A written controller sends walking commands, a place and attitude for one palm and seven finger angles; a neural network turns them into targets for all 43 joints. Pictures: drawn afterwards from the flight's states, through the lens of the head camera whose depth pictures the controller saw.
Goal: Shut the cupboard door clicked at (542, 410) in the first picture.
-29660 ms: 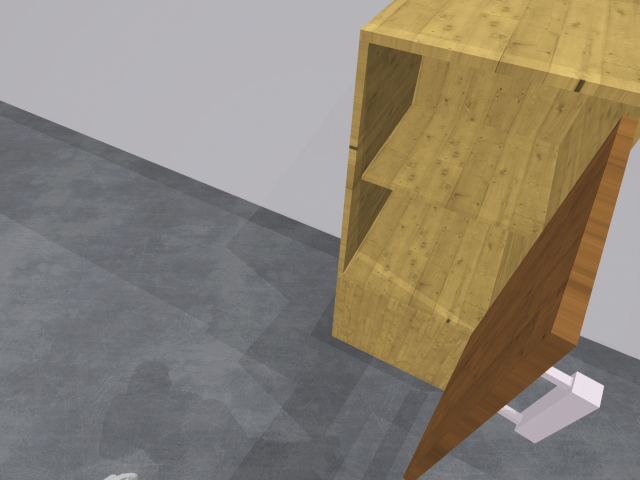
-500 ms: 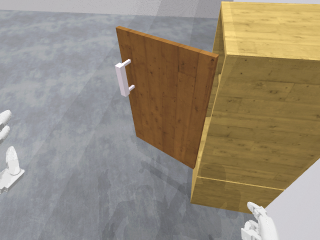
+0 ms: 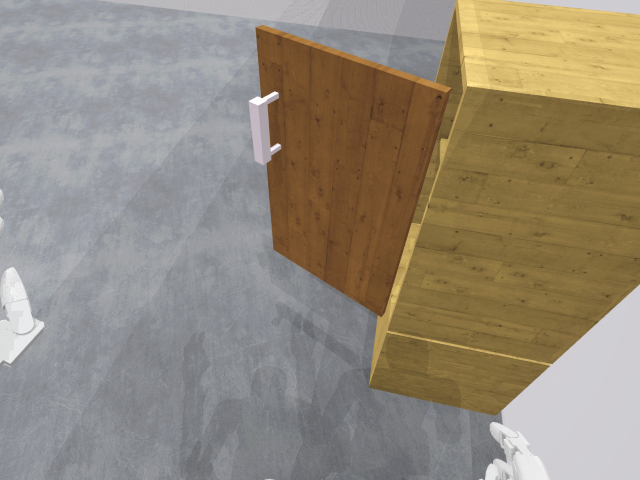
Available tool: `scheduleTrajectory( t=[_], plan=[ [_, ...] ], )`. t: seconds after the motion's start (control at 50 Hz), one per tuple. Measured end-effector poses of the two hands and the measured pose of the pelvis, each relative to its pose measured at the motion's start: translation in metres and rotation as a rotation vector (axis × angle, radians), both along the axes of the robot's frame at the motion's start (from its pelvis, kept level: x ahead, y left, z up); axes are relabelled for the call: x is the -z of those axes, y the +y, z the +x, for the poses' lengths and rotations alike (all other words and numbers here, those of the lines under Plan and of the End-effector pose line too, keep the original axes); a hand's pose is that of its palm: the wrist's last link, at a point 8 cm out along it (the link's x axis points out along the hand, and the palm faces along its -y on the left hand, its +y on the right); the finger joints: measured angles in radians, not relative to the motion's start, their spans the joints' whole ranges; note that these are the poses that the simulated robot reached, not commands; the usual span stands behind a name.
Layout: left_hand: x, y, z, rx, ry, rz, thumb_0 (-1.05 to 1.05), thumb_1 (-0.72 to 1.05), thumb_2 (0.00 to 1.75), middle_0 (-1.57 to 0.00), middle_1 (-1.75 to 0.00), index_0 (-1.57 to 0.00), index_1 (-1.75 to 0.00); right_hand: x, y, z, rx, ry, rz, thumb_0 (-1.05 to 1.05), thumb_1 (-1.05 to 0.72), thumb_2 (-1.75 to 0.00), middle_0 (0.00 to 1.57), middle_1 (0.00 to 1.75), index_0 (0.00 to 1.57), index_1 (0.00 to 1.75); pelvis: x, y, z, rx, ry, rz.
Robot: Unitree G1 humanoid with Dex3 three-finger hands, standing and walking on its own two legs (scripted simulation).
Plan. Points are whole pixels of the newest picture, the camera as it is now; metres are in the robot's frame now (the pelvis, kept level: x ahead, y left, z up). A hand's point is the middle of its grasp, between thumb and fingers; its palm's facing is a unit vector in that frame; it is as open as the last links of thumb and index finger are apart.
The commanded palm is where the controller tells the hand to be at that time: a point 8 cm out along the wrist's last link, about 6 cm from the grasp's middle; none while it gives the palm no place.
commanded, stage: step back with the hand held close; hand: left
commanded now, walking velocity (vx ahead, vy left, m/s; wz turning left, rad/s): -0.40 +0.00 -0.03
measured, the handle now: (268, 128) +0.72 +0.15 +0.06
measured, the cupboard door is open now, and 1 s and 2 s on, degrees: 65 65 65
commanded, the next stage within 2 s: stop stepping back and stand still in 0.66 s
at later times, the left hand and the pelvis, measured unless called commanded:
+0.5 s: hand out of the picture +0.16 +0.29 +0.18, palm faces +0.46 -0.76 -0.46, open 7.4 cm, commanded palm +0.09 +0.32 +0.19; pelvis -0.04 +0.01 +0.00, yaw +2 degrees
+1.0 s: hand out of the picture +0.07 +0.28 +0.18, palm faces +0.45 -0.78 -0.44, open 7.4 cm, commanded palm +0.03 +0.31 +0.19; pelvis -0.12 +0.01 +0.00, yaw -2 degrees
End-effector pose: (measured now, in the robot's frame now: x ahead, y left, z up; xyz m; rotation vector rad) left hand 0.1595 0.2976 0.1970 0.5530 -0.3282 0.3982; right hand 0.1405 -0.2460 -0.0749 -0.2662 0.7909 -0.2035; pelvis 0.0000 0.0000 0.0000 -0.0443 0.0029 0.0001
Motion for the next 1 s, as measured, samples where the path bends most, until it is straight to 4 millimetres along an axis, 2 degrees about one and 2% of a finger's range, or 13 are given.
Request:
scheduleTrajectory(
  t=[0.12,0.26,0.34,0.44,0.54,0.6,0.68,0.76,0.84,0.92,1.0],
  plan=[
    [0.001,0.005,-0.003,0.016,0.014,0.058,0.01,0.89,0.89,-0.21,-0.3,-0.21,-0.3,-0.003,0.0,-0.006,0.009,-0.028,-0.004,0.02,-0.91,-0.9,0.21,0.3,0.2,0.3,0.002,-0.001,-0.009,-0.02,0.004,-0.006],
    [0.003,-0.002,-0.026,0.012,0.03,0.056,0.01,0.89,0.89,-0.21,-0.3,-0.21,-0.3,-0.001,-0.001,-0.006,-0.029,-0.027,0.01,0.02,-0.91,-0.9,0.21,0.3,0.2,0.3,0.004,-0.008,-0.022,-0.02,0.016,-0.002],
    [0.003,-0.004,-0.036,0.021,0.009,0.017,0.01,0.89,0.89,-0.21,-0.3,-0.21,-0.3,-0.002,0.002,-0.011,-0.032,-0.006,-0.004,0.02,-0.91,-0.9,0.21,0.3,0.2,0.3,0.002,-0.002,-0.025,-0.028,0.014,0.006],
    [0.002,0.016,-0.041,0.019,-0.026,0.023,0.01,0.89,0.89,-0.21,-0.3,-0.22,-0.3,-0.006,0.013,-0.017,-0.01,-0.014,-0.026,0.02,-0.91,-0.9,0.21,0.3,0.2,0.3,0.003,0.011,-0.034,-0.034,0.009,-0.013],
    [-0.002,0.036,-0.05,-0.02,0.002,0.028,0.01,0.89,0.89,-0.21,-0.3,-0.21,-0.3,-0.016,0.031,-0.023,-0.033,-0.049,-0.006,0.02,-0.91,-0.9,0.21,0.3,0.2,0.3,-0.004,0.015,-0.046,-0.036,0.032,-0.051],
    [-0.002,0.033,-0.058,-0.01,0.004,0.009,0.01,0.89,0.89,-0.21,-0.3,-0.21,-0.3,-0.017,0.038,-0.026,-0.06,-0.059,0.012,0.02,-0.91,-0.9,0.21,0.3,0.2,0.3,-0.005,0.015,-0.052,-0.011,0.066,-0.046],
    [0.006,0.014,-0.062,0.055,-0.003,0.002,0.01,0.89,0.89,-0.2,-0.3,-0.21,-0.3,-0.011,0.039,-0.034,-0.09,-0.068,0.018,0.01,-0.9,-0.9,0.21,0.3,0.2,0.3,0.001,0.01,-0.073,0.051,0.096,-0.001],
    [0.003,-0.009,-0.064,0.153,-0.013,-0.018,0.01,0.89,0.89,-0.21,-0.3,-0.21,-0.3,-0.008,0.033,-0.059,-0.052,-0.073,0.038,0.01,-0.9,-0.9,0.21,0.3,0.2,0.3,0.001,0.006,-0.101,0.047,0.057,-0.023],
    [-0.006,-0.021,-0.088,0.214,0.012,0.04,0.01,0.89,0.89,-0.21,-0.3,-0.21,-0.3,-0.012,0.019,-0.094,0.009,-0.093,0.054,0.01,-0.9,-0.9,0.21,0.3,0.2,0.3,0.002,-0.002,-0.121,0.021,0.031,-0.027],
    [-0.01,-0.009,-0.12,0.138,0.058,0.064,0.01,0.89,0.89,-0.21,-0.3,-0.22,-0.3,-0.012,0.001,-0.137,0.069,-0.034,0.018,0.01,-0.9,-0.9,0.21,0.3,0.2,0.3,-0.002,0.0,-0.121,0.063,0.017,0.023],
    [-0.001,0.016,-0.128,0.007,-0.006,-0.002,0.01,0.89,0.89,-0.21,-0.3,-0.22,-0.3,0.003,-0.014,-0.169,0.097,0.028,-0.05,0.01,-0.9,-0.9,0.21,0.3,0.2,0.3,0.003,0.012,-0.119,0.03,0.008,0.002]
  ],
)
